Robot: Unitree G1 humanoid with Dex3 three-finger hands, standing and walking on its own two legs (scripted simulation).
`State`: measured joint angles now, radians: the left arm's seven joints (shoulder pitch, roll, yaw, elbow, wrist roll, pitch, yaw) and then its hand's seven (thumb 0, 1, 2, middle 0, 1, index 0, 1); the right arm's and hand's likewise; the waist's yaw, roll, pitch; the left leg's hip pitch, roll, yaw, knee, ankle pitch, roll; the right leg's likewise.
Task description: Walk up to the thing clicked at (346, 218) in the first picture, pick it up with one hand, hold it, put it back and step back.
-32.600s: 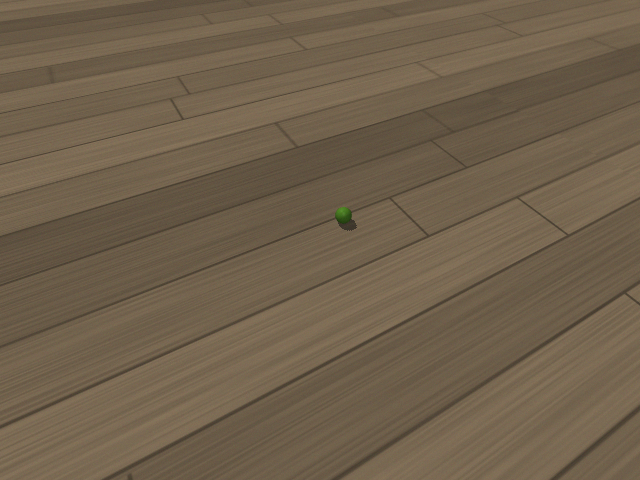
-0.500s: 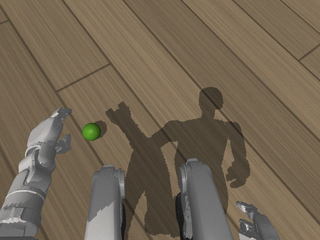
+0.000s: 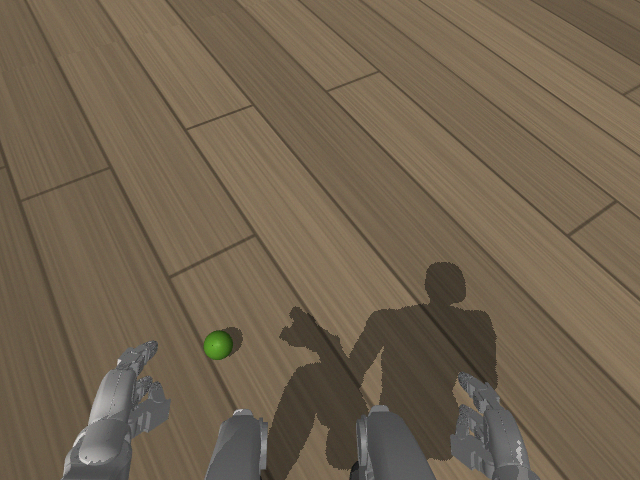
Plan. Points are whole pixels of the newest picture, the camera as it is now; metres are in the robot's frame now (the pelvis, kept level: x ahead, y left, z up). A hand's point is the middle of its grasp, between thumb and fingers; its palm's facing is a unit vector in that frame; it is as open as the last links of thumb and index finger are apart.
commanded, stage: home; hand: left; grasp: from above
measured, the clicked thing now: (218, 345) +0.47 +0.22 -0.58
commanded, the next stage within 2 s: none
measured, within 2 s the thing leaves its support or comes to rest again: neither
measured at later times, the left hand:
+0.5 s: hand (123, 429) +0.20 +0.18 +0.05, palm faces +0.08 -0.97 -0.21, open 7.4 cm
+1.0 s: hand (125, 431) +0.20 +0.18 +0.05, palm faces +0.07 -0.98 -0.21, open 7.4 cm
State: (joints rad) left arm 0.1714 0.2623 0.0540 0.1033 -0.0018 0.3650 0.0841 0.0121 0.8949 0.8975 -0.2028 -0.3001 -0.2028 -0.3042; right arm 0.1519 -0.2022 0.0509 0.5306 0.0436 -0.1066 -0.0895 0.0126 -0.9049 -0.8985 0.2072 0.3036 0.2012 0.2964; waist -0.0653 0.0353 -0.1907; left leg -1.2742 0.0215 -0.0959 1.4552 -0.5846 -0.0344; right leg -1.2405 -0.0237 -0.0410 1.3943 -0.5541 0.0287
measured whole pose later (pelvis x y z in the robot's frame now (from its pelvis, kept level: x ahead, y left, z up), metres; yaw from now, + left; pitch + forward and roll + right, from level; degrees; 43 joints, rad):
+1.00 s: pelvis +0.04 +0.00 +0.10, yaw +1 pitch +10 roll -3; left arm 0.50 0.21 0.04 -0.13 -0.05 0.46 0.02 0.01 0.90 0.90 -0.20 -0.30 -0.20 -0.30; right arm 0.30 -0.22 0.03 0.55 0.00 -0.26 -0.19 0.02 -0.90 -0.90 0.21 0.30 0.20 0.30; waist -0.04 0.05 -0.16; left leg -0.69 0.03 -0.08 1.01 -0.49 -0.03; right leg -0.66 -0.02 -0.04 0.94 -0.45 0.03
